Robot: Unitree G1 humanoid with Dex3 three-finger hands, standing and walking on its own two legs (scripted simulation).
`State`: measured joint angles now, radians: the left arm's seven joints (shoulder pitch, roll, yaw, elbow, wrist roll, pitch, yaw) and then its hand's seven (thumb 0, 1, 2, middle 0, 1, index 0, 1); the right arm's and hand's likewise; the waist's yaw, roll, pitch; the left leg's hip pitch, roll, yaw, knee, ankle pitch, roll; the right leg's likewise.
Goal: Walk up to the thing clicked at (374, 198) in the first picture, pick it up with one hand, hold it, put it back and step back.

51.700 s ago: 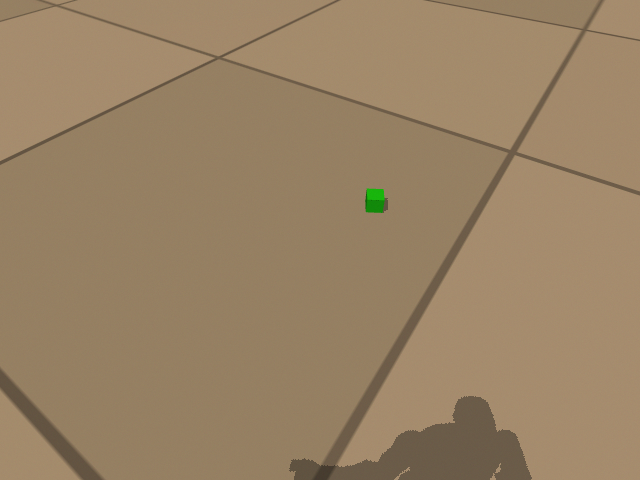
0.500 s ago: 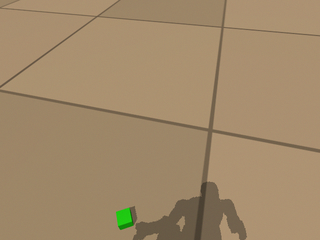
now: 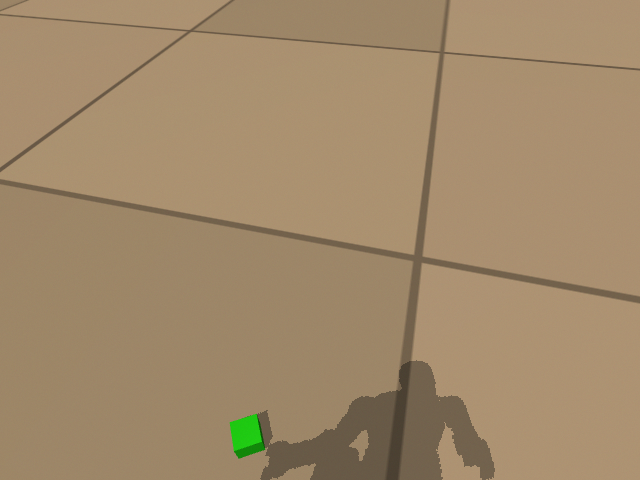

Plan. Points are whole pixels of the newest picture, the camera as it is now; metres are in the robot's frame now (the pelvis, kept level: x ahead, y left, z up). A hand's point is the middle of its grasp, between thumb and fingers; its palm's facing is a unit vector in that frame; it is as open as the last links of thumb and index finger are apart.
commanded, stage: stand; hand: left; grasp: from above
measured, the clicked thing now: (247, 436) +0.40 +0.24 -0.74
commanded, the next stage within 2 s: step back in 0.44 s
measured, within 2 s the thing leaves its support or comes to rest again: neither
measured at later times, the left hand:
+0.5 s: hand out of the picture +0.08 +0.25 -0.16, palm faces +0.01 -0.94 -0.34, open 7.4 cm
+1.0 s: hand out of the picture -0.02 +0.24 -0.18, palm faces -0.04 -0.91 -0.42, open 7.4 cm
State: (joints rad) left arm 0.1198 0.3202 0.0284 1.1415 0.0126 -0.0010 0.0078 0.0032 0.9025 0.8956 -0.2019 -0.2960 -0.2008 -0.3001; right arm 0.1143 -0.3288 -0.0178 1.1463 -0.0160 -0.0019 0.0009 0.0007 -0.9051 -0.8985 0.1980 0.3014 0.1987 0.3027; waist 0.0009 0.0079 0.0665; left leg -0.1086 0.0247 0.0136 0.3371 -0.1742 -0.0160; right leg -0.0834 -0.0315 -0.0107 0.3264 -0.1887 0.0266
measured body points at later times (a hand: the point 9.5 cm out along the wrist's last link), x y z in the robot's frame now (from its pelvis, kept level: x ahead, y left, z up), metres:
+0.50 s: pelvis +0.00 +0.00 +0.00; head +0.01 +0.00 +0.45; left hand +0.08 +0.30 -0.13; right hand +0.07 -0.30 -0.14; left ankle +0.01 +0.13 -0.75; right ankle +0.00 -0.14 -0.75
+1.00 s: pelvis -0.11 -0.03 -0.04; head -0.05 -0.05 +0.41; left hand -0.01 +0.29 -0.15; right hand +0.00 -0.34 -0.17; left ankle +0.00 +0.12 -0.74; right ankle -0.11 -0.13 -0.75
